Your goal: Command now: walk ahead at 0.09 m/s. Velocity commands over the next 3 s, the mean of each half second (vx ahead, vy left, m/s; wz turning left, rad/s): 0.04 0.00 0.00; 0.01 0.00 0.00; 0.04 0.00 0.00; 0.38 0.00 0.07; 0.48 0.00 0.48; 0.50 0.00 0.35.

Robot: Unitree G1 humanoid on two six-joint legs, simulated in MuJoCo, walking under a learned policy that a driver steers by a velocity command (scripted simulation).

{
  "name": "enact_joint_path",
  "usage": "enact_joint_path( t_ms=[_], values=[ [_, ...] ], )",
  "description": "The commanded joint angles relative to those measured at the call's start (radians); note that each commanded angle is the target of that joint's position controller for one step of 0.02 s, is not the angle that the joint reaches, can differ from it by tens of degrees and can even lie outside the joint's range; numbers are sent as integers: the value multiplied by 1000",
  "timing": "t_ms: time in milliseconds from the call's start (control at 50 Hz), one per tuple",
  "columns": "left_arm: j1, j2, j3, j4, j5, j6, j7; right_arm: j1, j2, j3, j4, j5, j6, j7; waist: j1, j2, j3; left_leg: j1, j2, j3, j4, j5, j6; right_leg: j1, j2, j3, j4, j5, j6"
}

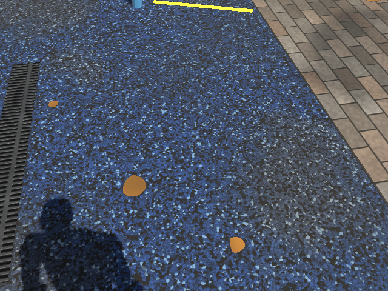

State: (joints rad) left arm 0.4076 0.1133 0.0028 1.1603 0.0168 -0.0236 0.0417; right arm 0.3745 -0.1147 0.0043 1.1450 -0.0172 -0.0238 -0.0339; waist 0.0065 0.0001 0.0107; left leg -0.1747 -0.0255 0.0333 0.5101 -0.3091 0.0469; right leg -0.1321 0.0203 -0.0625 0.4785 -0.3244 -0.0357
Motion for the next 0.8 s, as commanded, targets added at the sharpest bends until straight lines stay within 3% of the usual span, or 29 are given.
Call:
enact_joint_path(
  t_ms=[20,60,100,260,800],
  values=[
    [46,50,2,-18,-3,-21,3,82,-59,-5,-10,7,-24,-6,-12,26,117,7,108,-114,-109,363,36,-59,-107,99,-84,313,-42],
    [66,60,2,-12,-14,-20,9,85,-70,-5,-12,11,-26,-14,-7,23,54,75,131,-120,-103,532,40,-11,-105,87,-78,370,-22],
    [68,63,3,-9,-17,-14,11,82,-66,-3,-15,12,-23,-18,-5,19,32,97,134,-115,-105,569,37,21,-110,86,-82,385,-17],
    [41,57,0,-2,-12,4,15,58,-64,-6,-13,13,-10,-23,-2,1,61,78,127,-107,-142,510,25,51,-123,89,-111,387,-7],
    [24,54,-9,21,-9,11,10,51,-64,-2,7,11,0,-15,-6,-3,96,44,118,-116,-205,312,24,12,-129,97,-161,235,-4]
  ],
)
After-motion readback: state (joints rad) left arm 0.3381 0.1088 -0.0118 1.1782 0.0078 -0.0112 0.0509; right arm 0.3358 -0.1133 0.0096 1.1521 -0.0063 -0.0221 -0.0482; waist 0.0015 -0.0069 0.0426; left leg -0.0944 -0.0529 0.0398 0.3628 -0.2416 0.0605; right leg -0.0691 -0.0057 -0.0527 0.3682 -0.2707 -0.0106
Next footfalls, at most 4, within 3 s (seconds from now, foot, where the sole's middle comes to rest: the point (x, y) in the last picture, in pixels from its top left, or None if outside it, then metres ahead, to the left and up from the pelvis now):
1.72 right None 0.10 -0.12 -0.77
2.20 left None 0.42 0.02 -0.77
2.76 right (202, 222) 0.80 0.00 -0.77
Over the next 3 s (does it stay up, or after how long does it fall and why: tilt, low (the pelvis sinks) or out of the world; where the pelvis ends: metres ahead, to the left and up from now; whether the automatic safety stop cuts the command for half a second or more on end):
stays up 0.72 0.04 0.01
